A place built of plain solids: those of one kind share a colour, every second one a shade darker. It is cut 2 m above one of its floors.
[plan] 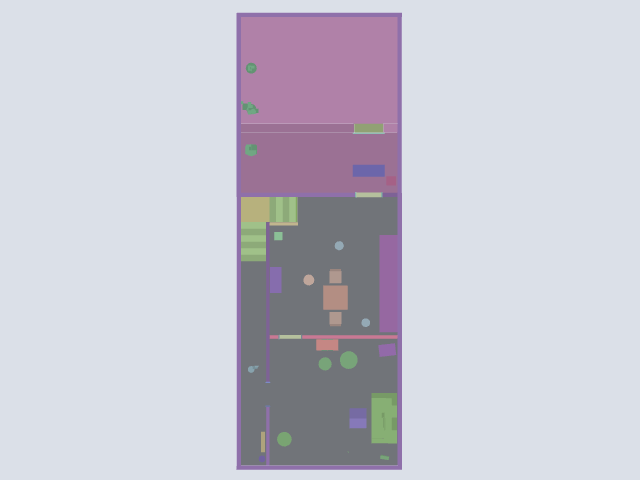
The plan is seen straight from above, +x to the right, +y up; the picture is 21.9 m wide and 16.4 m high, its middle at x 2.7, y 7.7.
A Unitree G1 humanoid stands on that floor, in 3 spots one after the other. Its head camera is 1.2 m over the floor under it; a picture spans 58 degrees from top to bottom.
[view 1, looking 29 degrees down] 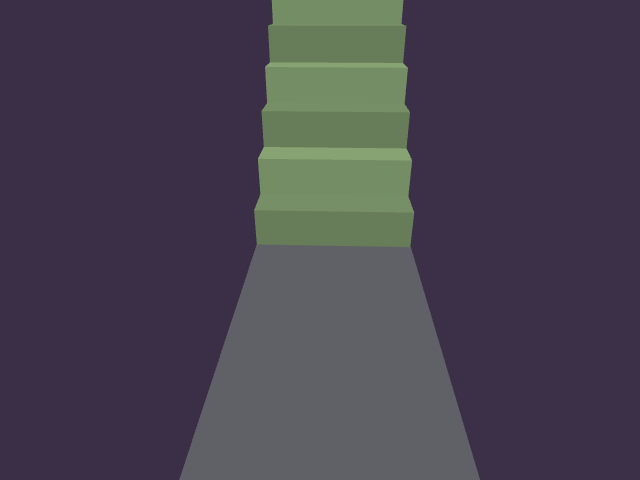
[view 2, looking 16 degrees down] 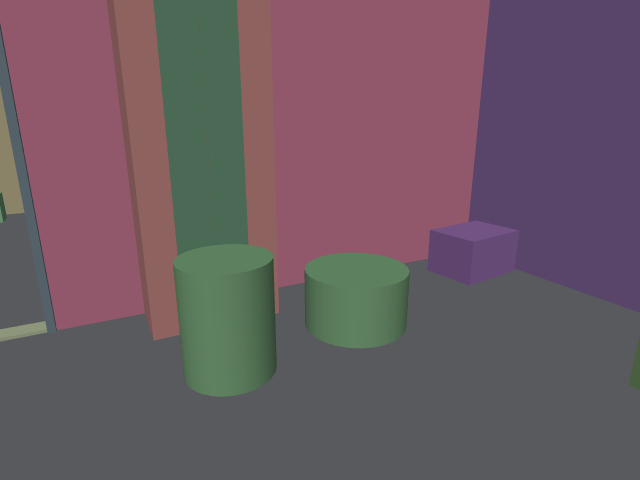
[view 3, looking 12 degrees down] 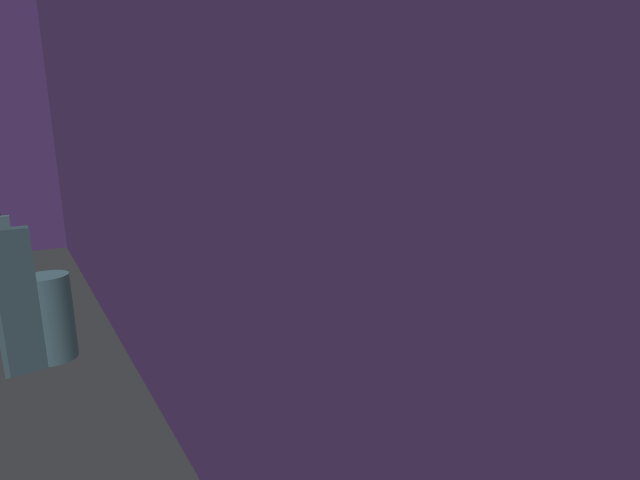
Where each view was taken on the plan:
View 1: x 0.43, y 4.87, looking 92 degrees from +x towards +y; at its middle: tread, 2.40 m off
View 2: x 2.38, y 1.60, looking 62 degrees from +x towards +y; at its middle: kitchen_wall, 3.22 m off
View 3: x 0.43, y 6.07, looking -125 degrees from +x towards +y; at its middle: wall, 0.77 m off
